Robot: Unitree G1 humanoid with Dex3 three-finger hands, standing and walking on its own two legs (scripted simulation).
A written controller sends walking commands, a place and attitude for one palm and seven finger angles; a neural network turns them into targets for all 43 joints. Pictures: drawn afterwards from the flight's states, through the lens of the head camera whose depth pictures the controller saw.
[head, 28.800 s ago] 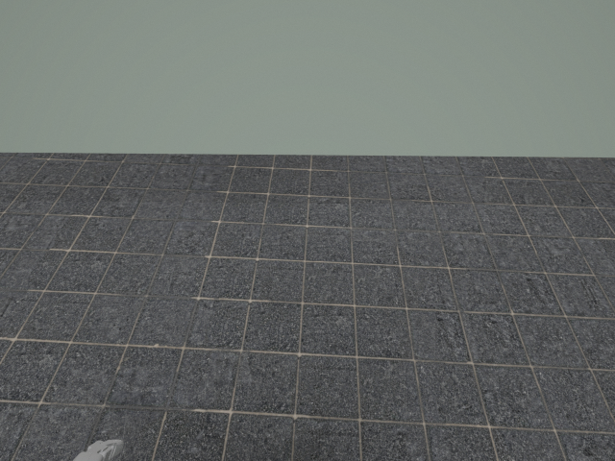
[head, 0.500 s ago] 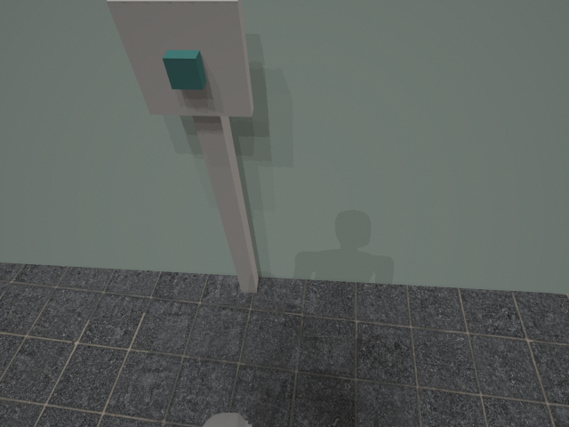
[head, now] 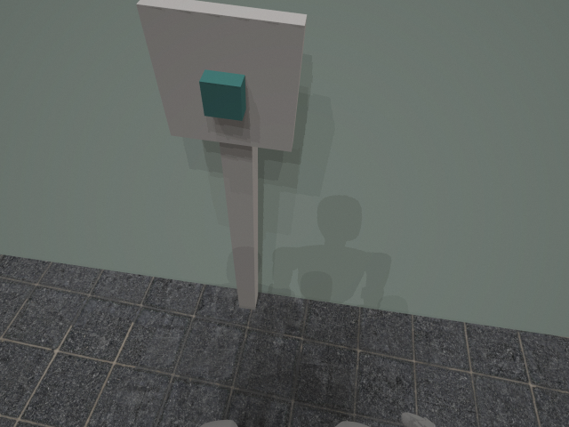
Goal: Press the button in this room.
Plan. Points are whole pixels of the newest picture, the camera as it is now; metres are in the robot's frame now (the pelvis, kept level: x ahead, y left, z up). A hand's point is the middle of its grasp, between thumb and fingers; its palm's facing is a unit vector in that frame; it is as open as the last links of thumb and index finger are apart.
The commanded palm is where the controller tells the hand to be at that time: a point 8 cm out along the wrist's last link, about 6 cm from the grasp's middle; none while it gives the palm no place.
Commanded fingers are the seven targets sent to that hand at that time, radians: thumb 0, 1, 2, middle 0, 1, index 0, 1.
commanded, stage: come to a stop and stand still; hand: left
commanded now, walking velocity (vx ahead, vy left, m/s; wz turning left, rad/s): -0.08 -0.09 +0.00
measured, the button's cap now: (224, 94) +0.51 +0.15 +0.17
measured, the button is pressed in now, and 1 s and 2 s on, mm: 0 0 0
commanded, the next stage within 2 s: look again from close up in 0.78 s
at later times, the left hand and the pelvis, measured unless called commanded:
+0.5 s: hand out of the picture +0.03 +0.10 -0.17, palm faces +0.02 -0.97 -0.23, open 7.2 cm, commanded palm none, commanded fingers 0.00 0.90 0.90 -0.20 -0.30 -0.20 -0.30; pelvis -0.01 -0.08 +0.00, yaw +1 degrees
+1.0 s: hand out of the picture -0.03 +0.08 -0.18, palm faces +0.03 -0.98 -0.18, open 7.3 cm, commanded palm none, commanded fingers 0.00 0.90 0.90 -0.20 -0.30 -0.20 -0.30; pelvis -0.02 -0.08 +0.00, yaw +0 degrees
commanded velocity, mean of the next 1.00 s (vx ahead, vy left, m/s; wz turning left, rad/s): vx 0.00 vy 0.00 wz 0.00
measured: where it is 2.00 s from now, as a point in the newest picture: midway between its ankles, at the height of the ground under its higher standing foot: outside the picture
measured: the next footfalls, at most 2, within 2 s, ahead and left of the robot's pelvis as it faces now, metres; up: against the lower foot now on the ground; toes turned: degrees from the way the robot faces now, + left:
right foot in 0.28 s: +0.01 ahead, -0.18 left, +0.00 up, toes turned -4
left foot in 0.50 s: +0.01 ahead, +0.05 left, +0.00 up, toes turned +3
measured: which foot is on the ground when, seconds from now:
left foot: down 0.00-0.28, up 0.30-0.48, down 0.50-1.00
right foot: up 0.00-0.26, down 0.28-1.00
